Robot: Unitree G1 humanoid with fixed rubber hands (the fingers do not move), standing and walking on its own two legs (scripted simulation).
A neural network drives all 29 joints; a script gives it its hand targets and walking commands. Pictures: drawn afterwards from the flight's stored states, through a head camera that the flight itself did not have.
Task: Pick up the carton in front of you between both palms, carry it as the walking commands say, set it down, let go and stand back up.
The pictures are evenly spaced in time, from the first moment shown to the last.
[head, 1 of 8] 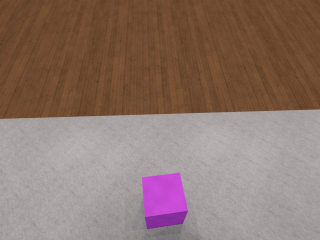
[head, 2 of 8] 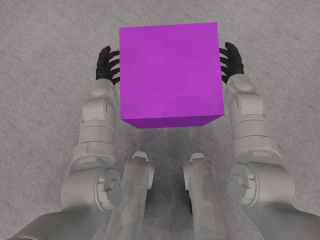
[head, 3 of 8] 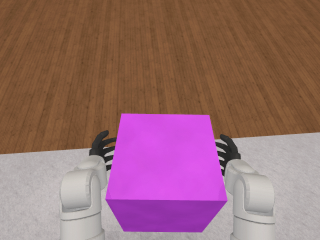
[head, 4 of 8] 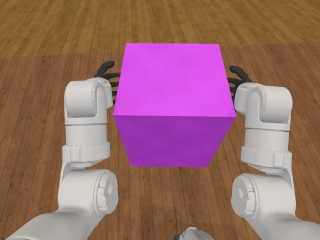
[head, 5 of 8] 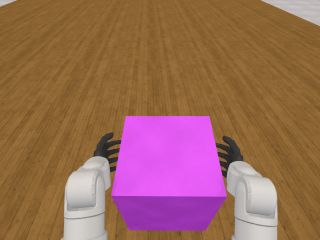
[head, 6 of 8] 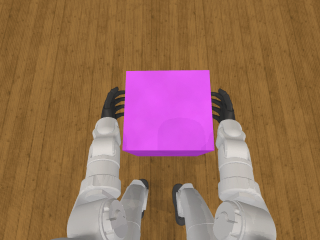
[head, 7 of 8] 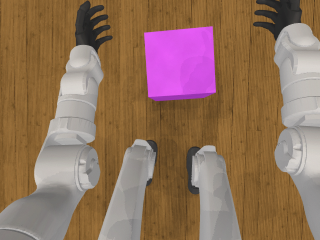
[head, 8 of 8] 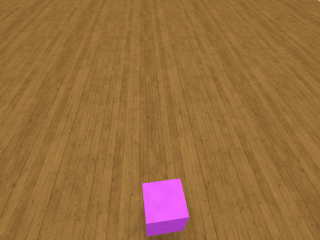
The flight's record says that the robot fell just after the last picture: no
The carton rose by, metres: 1.26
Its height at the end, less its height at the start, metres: +0.52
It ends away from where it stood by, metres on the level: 5.68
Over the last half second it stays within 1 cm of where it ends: yes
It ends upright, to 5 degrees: yes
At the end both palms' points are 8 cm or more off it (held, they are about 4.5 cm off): yes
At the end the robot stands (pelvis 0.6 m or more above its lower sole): yes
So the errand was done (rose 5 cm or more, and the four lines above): yes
